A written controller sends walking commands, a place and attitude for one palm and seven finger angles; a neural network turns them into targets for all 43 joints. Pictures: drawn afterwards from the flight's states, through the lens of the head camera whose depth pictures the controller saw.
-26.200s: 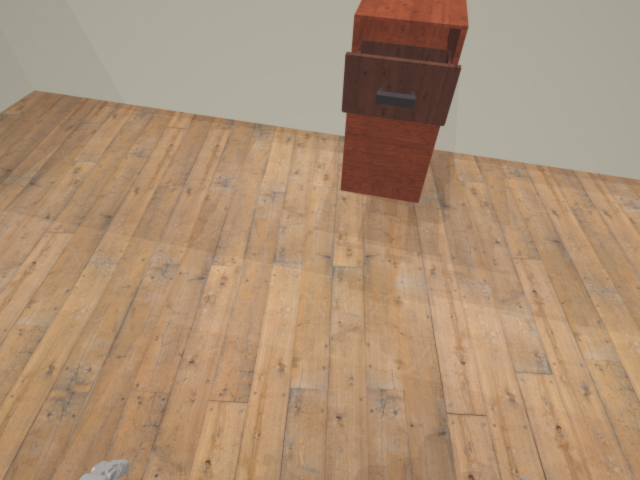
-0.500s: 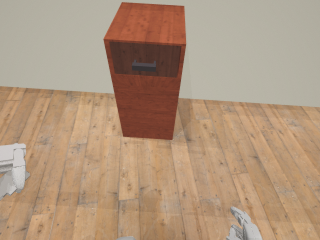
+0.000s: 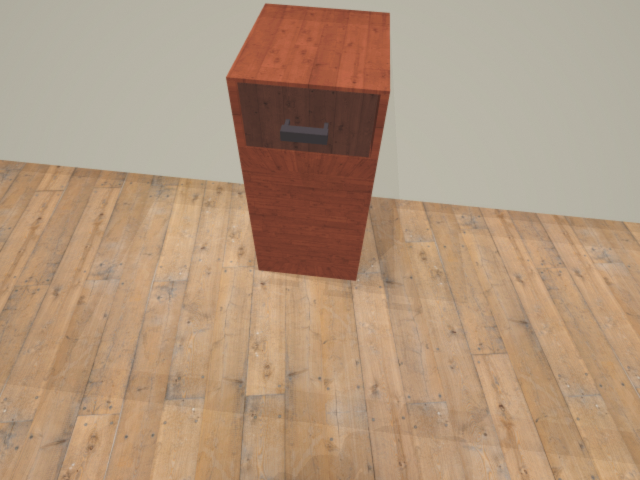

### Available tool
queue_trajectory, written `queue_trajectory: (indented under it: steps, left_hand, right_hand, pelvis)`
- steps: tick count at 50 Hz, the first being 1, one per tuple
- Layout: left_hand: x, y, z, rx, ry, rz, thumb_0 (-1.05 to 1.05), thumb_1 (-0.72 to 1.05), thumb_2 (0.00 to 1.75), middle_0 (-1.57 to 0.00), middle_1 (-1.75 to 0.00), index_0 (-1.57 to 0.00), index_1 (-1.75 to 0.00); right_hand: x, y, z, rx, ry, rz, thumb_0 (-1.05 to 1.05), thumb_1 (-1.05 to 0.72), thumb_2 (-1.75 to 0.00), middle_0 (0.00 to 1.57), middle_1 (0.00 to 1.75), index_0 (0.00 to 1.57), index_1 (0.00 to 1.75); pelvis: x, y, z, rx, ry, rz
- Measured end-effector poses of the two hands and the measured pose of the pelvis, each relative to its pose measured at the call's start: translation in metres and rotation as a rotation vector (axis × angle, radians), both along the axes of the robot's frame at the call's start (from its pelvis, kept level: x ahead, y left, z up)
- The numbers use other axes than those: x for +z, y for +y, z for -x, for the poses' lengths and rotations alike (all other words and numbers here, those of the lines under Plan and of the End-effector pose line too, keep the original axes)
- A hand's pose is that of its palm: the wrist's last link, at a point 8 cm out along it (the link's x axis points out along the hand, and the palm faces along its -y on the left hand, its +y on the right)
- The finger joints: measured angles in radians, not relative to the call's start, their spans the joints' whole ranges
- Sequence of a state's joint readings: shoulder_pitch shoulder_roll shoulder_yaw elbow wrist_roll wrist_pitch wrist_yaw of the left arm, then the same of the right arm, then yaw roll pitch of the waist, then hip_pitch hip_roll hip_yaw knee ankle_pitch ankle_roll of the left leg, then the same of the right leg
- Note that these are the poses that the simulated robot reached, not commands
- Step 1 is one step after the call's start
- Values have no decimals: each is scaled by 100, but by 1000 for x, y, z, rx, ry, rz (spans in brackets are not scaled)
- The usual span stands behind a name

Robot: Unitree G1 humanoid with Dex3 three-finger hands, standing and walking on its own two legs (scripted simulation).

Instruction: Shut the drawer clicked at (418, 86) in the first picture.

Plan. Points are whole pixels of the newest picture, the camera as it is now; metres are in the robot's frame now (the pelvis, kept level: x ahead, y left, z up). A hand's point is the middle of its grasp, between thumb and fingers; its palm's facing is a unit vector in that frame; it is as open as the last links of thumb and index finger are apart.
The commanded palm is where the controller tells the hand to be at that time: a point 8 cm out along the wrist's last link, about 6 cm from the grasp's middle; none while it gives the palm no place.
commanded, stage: let the arm hang, fingers relaxed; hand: left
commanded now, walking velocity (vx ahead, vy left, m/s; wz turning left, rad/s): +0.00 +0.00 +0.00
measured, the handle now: (305, 129) +0.87 +0.09 -0.09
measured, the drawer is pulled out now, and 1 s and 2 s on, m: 0.00 0.00 0.00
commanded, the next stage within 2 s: look to check the result in 0.60 s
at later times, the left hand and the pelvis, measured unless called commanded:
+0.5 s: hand out of the picture +0.00 +0.18 -0.17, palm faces +0.01 -0.98 -0.18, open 7.3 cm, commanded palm none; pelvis +0.00 +0.02 +0.00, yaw -1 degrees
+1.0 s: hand out of the picture +0.01 +0.18 -0.17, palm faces +0.01 -0.98 -0.18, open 7.4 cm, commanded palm none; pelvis +0.01 +0.01 +0.00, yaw -2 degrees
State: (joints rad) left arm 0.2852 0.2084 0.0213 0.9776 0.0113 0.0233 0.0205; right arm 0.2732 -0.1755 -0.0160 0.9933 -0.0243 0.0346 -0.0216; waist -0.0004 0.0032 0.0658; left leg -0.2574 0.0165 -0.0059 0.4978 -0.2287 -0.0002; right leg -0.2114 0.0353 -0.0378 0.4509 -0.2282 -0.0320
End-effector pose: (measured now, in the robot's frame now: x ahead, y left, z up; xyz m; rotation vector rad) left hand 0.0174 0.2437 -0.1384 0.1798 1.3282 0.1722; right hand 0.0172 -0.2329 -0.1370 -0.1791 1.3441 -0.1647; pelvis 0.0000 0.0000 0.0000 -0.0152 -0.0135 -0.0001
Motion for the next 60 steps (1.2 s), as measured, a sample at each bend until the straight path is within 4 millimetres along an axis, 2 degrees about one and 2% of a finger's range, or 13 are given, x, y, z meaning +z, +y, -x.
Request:
queue_trajectory:
  steps: [4,9,17,29,40,60]
  left_hand:
    - [2,0,10,4,36,8,1,90,90,-56,-73,-57,-71]
    - [2,-2,13,3,45,16,1,90,90,-38,-51,-39,-51]
    - [-1,-8,11,-2,48,38,1,91,90,-23,-35,-24,-35]
    - [-3,-12,19,12,86,51,1,91,90,-20,-30,-21,-30]
    - [-3,-17,20,15,102,56,1,91,90,-20,-30,-20,-30]
    - [-1,-21,5,8,92,44,1,91,90,-20,-30,-20,-30]
  right_hand:
    - [-2,11,16,-15,33,-21,1,-91,-90,20,30,19,30]
    - [-6,27,27,-33,50,-51,1,-91,-90,20,30,19,30]
    - [-9,44,42,-59,79,-78,1,-91,-90,20,30,20,30]
    - [-8,51,50,-83,111,-80,0,-91,-90,20,30,20,30]
    - [-9,48,40,-83,94,-75,0,-91,-90,20,30,19,30]
    - [-9,39,26,-77,91,-74,0,-91,-90,20,30,19,30]
  pelvis:
    - [3,5,1,-6,-4,-3]
    - [4,10,1,-12,-12,-8]
    - [5,15,2,-17,-12,-11]
    - [5,18,-2,-21,-11,-15]
    - [5,17,-7,-26,-13,-16]
    - [5,9,-16,-27,-8,-18]
